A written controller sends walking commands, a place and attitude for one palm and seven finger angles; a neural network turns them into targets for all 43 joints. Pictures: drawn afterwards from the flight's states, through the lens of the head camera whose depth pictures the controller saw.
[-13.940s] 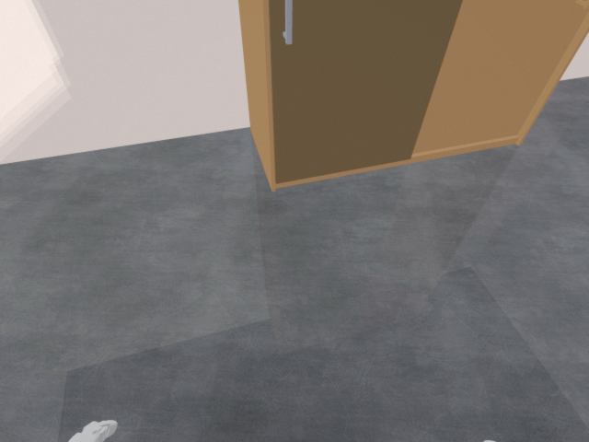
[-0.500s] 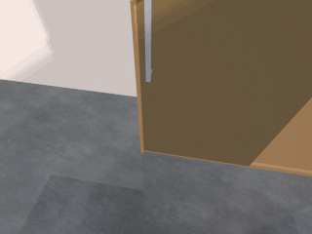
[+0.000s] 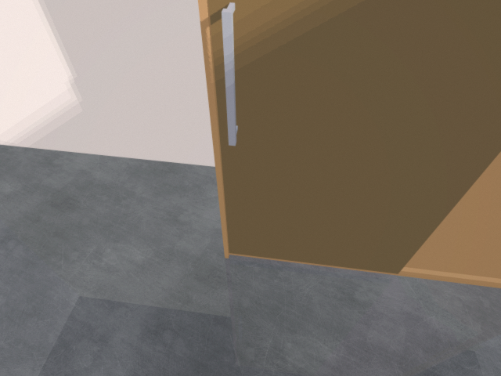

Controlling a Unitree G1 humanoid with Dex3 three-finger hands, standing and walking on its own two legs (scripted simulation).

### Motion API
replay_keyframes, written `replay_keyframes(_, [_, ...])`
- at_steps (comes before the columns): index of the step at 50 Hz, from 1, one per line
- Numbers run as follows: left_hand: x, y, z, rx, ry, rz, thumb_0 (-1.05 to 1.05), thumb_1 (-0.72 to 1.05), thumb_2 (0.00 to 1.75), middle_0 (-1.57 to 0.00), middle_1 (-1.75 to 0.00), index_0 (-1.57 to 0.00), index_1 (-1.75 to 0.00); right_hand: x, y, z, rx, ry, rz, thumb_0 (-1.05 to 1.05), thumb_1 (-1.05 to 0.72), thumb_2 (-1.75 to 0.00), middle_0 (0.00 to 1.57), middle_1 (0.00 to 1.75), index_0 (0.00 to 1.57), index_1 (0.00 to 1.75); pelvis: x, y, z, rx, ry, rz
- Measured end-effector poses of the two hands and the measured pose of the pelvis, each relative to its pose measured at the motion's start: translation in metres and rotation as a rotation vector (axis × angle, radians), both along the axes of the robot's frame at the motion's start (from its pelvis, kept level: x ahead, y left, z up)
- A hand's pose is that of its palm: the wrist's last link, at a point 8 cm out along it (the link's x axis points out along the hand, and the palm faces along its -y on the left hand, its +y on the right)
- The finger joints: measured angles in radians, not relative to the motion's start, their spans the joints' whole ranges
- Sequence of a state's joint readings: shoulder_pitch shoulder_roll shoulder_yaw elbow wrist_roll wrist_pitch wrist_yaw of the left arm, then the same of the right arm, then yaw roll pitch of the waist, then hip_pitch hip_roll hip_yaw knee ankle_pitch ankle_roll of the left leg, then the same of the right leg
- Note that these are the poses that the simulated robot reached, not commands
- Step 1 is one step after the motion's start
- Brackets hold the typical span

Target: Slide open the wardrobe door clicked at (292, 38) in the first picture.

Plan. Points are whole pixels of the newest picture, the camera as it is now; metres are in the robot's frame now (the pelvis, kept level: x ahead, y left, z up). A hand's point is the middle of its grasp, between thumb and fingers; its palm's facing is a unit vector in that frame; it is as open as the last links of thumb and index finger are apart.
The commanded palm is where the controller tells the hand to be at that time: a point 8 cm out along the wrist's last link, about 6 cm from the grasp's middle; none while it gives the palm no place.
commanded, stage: look again from close up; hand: left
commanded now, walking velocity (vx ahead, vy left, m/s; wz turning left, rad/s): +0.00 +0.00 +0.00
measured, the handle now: (232, 83) +0.69 +0.10 +0.12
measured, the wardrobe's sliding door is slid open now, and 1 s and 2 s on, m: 0.00 0.00 0.00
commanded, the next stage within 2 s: shuffle to correct the standing spot in 0.62 s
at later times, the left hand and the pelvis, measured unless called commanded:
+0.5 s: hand out of the picture -0.01 +0.13 -0.18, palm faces +0.05 -0.99 -0.13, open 7.4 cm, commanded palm none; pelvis +0.02 -0.01 +0.00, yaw +0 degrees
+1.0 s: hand out of the picture +0.00 +0.14 -0.19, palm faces +0.11 -0.99 -0.12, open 7.4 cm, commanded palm none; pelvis +0.06 -0.01 -0.01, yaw +0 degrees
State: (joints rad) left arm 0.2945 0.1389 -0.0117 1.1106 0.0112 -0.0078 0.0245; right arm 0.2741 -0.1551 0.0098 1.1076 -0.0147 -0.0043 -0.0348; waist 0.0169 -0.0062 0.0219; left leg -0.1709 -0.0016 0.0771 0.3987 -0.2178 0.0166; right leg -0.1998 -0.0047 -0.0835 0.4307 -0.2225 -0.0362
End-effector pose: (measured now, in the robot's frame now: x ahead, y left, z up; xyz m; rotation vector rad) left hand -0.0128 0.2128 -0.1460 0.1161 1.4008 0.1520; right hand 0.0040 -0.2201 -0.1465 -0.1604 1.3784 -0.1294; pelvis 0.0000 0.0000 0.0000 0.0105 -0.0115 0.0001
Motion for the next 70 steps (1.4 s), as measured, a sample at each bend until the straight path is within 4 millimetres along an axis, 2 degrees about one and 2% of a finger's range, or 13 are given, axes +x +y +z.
replay_keyframes(8, [0.006, -0.003, 0.001, 0.005, 0.008, -0.007, 0.01, 0.92, 0.90, -0.19, -0.30, -0.19, -0.30, -0.036, 0.020, -0.004, 0.054, 0.100, -0.035, 0.01, -0.91, -0.90, 0.20, 0.30, 0.19, 0.30, 0.006, -0.003, 0.001, 0.000, -0.002, -0.001])
replay_keyframes(15, [0.003, -0.011, 0.001, -0.003, 0.024, 0.000, 0.01, 0.92, 0.90, -0.19, -0.30, -0.19, -0.30, -0.042, 0.031, -0.005, 0.085, 0.121, -0.051, 0.01, -0.91, -0.90, 0.20, 0.30, 0.19, 0.30, 0.011, -0.005, 0.000, 0.000, 0.000, -0.003])
replay_keyframes(22, [-0.002, -0.024, -0.001, -0.028, 0.043, 0.014, 0.01, 0.92, 0.90, -0.19, -0.30, -0.19, -0.30, -0.029, 0.030, -0.006, 0.083, 0.099, -0.048, 0.01, -0.91, -0.90, 0.20, 0.30, 0.20, 0.30, 0.016, -0.007, 0.000, 0.000, 0.004, -0.003])
replay_keyframes(35, [-0.001, -0.038, -0.003, -0.053, 0.059, 0.030, 0.00, 0.91, 0.90, -0.19, -0.30, -0.19, -0.30, -0.004, 0.012, -0.004, 0.045, 0.068, -0.029, 0.01, -0.91, -0.90, 0.20, 0.30, 0.19, 0.30, 0.026, -0.012, 0.000, -0.001, 0.009, 0.000])
replay_keyframes(41, [0.004, -0.037, -0.004, -0.043, 0.057, 0.032, 0.00, 0.91, 0.90, -0.19, -0.30, -0.19, -0.30, 0.002, 0.007, -0.006, 0.043, 0.067, -0.030, 0.01, -0.91, -0.90, 0.20, 0.30, 0.19, 0.30, 0.032, -0.015, -0.002, -0.002, 0.009, -0.006])
replay_keyframes(47, [0.009, -0.029, -0.011, -0.046, 0.070, 0.066, 0.00, 0.91, 0.90, -0.19, -0.30, -0.19, -0.30, 0.010, 0.005, -0.008, 0.032, 0.088, -0.036, 0.01, -0.91, -0.90, 0.20, 0.30, 0.19, 0.30, 0.049, -0.013, -0.009, -0.031, 0.017, -0.002])
replay_keyframes(54, [0.015, -0.014, -0.022, -0.077, 0.152, 0.065, 0.00, 0.91, 0.90, -0.19, -0.30, -0.19, -0.30, 0.051, 0.011, -0.005, -0.015, 0.027, -0.059, 0.01, -0.91, -0.90, 0.20, 0.30, 0.19, 0.30, 0.082, 0.003, -0.016, -0.021, 0.021, -0.038])
replay_keyframes(56, [0.030, -0.008, -0.020, -0.078, 0.181, 0.021, 0.00, 0.91, 0.90, -0.19, -0.30, -0.19, -0.30, 0.058, 0.015, -0.003, -0.022, -0.002, -0.091, 0.01, -0.91, -0.90, 0.20, 0.30, 0.19, 0.30, 0.092, 0.007, -0.015, -0.015, 0.023, -0.063])
replay_keyframes(58, [0.056, -0.003, -0.018, -0.071, 0.170, -0.014, 0.00, 0.91, 0.90, -0.19, -0.30, -0.19, -0.30, 0.059, 0.021, 0.000, -0.017, 0.003, -0.116, 0.00, -0.91, -0.90, 0.20, 0.30, 0.19, 0.30, 0.103, 0.008, -0.012, -0.011, 0.027, -0.073])
replay_keyframes(66, [0.195, 0.014, -0.006, 0.014, -0.012, -0.098, 0.03, 0.96, 0.90, -0.19, -0.30, -0.19, -0.30, 0.038, 0.044, 0.008, 0.065, 0.194, -0.164, 0.00, -0.91, -0.90, 0.20, 0.30, 0.19, 0.30, 0.146, -0.004, -0.004, -0.014, 0.034, -0.074])
replay_keyframes(70, [0.269, 0.003, -0.002, 0.043, -0.118, -0.146, 0.03, 0.95, 0.90, -0.19, -0.30, -0.19, -0.30, 0.035, 0.040, 0.004, 0.105, 0.298, -0.196, 0.00, -0.90, -0.90, 0.20, 0.30, 0.20, 0.30, 0.173, -0.019, -0.011, -0.012, 0.025, -0.071])
